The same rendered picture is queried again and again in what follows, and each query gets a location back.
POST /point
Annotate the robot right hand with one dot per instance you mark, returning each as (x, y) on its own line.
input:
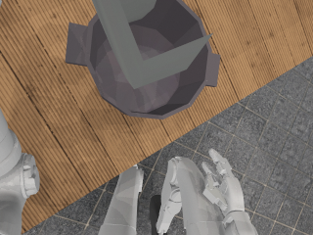
(225, 192)

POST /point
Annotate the lid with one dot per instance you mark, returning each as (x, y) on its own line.
(115, 16)

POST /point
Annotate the robot right forearm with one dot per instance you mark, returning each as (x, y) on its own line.
(238, 223)

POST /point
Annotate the robot right foot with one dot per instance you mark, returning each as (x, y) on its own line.
(154, 208)

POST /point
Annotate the robot right thigh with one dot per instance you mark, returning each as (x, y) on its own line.
(200, 215)

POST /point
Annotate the robot left forearm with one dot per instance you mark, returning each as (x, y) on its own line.
(10, 147)

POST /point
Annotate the pot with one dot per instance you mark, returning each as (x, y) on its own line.
(170, 24)

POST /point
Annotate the robot left upper arm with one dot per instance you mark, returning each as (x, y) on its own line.
(16, 186)

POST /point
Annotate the table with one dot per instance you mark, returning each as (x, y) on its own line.
(80, 141)

